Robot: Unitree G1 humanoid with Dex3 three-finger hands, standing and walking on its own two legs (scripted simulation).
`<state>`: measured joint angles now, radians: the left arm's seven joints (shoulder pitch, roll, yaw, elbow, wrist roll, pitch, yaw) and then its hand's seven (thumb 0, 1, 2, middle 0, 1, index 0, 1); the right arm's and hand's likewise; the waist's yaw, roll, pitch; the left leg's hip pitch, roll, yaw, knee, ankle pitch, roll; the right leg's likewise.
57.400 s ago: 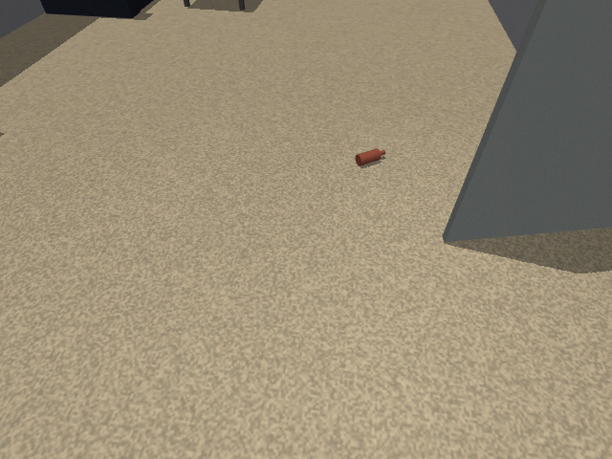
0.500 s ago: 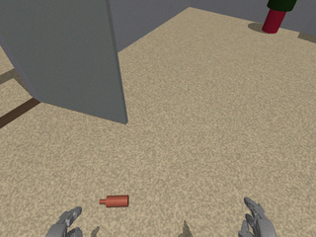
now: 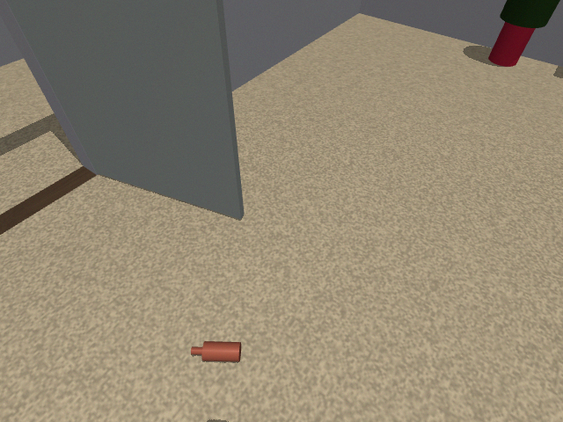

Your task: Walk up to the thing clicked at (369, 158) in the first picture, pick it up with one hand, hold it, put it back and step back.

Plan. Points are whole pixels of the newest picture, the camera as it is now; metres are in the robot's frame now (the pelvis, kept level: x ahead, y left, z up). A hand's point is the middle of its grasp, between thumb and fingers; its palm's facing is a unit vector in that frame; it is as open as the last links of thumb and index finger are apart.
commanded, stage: stand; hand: left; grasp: from above
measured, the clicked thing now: (215, 351) +0.48 +0.23 -0.73
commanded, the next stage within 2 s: none
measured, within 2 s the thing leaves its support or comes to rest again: neither
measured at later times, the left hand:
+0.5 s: hand out of the picture +0.04 +0.24 -0.14, palm faces +0.04 -0.94 -0.33, open 7.4 cm
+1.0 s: hand out of the picture +0.05 +0.23 -0.14, palm faces +0.01 -0.94 -0.33, open 7.4 cm
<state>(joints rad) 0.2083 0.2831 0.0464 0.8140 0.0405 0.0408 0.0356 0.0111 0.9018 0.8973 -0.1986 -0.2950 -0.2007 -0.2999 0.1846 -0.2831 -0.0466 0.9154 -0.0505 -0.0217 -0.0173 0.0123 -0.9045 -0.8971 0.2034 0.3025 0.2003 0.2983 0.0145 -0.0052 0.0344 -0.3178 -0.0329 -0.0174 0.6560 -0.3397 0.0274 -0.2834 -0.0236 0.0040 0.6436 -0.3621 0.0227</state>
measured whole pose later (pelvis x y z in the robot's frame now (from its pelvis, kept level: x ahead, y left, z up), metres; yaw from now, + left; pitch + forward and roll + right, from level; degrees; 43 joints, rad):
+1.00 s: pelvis -0.01 -0.01 +0.02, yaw +0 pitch -3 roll +0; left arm 0.12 0.30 0.03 1.16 0.02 0.00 0.02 0.01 0.90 0.90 -0.20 -0.30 -0.20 -0.30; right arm 0.13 -0.31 -0.02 1.15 -0.02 0.00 -0.02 0.01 -0.91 -0.90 0.20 0.30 0.20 0.30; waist 0.00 0.01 0.06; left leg -0.11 -0.02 -0.03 0.33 -0.16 0.01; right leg -0.07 -0.01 -0.01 0.32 -0.19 0.01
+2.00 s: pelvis +0.01 -0.02 +0.03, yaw +0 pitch -2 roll +0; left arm 0.11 0.32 0.02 1.15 0.01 -0.01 0.00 0.01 0.90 0.90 -0.20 -0.29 -0.20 -0.30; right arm 0.12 -0.34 0.00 1.15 -0.01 -0.01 -0.01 0.01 -0.91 -0.90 0.20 0.30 0.20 0.30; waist 0.00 0.01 0.05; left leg -0.10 0.00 -0.03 0.30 -0.17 -0.01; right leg -0.07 0.00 -0.01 0.30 -0.20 -0.01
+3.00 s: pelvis -0.14 +0.02 -0.01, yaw -6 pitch -3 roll -1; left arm 0.17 0.37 0.08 0.87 0.03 0.04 -0.01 0.01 0.90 0.90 -0.20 -0.29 -0.20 -0.30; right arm 0.11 -0.39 -0.05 0.86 0.00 0.04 -0.01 0.01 -0.90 -0.90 0.21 0.30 0.20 0.30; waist -0.02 0.04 0.18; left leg -0.43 0.04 0.01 0.73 -0.31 0.01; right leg -0.24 0.04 0.03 0.66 -0.37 -0.01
